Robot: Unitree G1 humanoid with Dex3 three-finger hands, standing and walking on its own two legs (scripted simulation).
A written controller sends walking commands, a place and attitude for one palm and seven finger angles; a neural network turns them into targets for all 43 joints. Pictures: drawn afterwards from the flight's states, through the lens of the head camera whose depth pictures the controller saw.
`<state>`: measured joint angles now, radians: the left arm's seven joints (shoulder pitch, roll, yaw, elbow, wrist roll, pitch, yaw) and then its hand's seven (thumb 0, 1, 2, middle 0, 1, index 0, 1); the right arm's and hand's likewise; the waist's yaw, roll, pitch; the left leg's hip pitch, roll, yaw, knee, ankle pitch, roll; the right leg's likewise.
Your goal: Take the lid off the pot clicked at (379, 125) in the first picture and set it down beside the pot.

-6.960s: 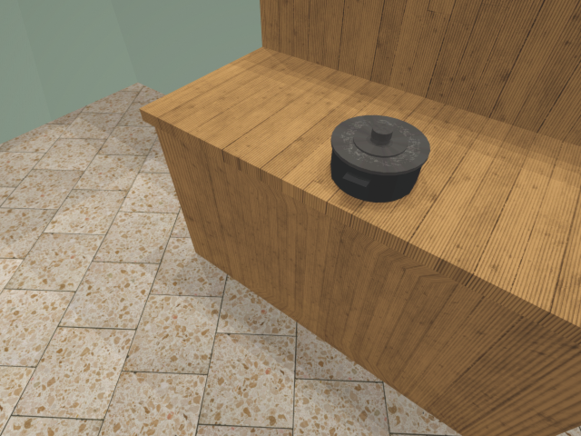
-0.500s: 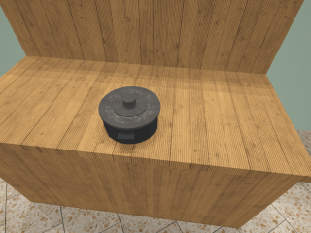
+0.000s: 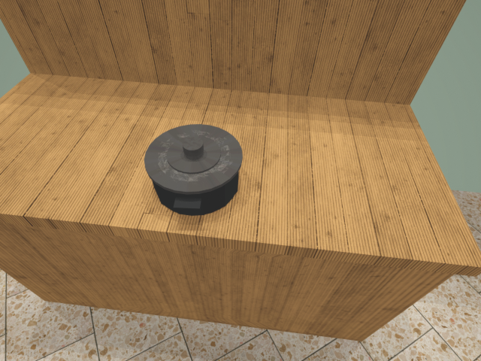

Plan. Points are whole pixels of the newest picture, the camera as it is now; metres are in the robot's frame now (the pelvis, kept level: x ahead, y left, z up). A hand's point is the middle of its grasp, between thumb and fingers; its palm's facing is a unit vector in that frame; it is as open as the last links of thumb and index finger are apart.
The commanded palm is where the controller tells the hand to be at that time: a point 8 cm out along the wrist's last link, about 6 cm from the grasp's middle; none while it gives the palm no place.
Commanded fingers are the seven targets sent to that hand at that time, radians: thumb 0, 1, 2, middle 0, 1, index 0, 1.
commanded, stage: look again from close up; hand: left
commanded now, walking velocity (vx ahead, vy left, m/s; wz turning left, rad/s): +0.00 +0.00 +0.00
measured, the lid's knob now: (193, 146) +0.51 +0.14 +0.06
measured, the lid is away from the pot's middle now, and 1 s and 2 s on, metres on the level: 0.00 0.00 0.00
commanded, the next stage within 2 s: lift the closed hand beside the body in 0.58 s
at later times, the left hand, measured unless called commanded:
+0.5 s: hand out of the picture -0.02 +0.16 -0.18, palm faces +0.03 -0.99 -0.14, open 7.4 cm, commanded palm none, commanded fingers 0.00 0.90 0.90 -0.20 -0.30 -0.20 -0.30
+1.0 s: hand (140, 349) +0.15 +0.18 -0.06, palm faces +0.13 -0.97 -0.19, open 5.5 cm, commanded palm +0.10 +0.24 -0.03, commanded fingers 0.00 0.90 0.90 -0.95 -1.12 -0.95 -1.12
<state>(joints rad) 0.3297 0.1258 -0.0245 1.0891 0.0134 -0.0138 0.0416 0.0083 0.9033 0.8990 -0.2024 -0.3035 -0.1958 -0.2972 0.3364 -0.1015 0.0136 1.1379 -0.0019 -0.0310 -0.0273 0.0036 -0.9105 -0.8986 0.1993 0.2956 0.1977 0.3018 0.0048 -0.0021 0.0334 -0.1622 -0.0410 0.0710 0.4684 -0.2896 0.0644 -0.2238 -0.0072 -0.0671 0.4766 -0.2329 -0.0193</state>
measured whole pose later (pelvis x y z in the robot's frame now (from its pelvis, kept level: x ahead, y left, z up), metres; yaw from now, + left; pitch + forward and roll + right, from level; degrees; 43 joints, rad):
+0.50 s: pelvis +0.00 +0.01 +0.00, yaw +0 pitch -1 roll -1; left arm 0.34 0.12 -0.02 1.10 0.02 -0.01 0.05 0.01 0.90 0.90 -0.20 -0.30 -0.20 -0.30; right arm 0.32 -0.09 0.01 1.15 0.00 -0.04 -0.03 0.00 -0.91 -0.90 0.20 0.30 0.20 0.30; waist 0.01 -0.01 0.04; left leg -0.15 -0.05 0.07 0.46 -0.29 0.07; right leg -0.21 -0.01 -0.06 0.46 -0.23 -0.01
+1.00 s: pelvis +0.00 +0.01 +0.00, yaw +0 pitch -1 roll +0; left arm 0.50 0.13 -0.02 0.19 0.00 -0.04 0.08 0.03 0.93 0.90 -0.54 -0.68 -0.54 -0.68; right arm 0.19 -0.23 -0.03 0.72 0.03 -0.20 0.02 0.02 -0.92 -0.90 0.20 0.30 0.20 0.30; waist 0.00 0.02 -0.05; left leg -0.18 -0.07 0.08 0.50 -0.31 0.08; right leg -0.26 -0.04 -0.05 0.54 -0.27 0.01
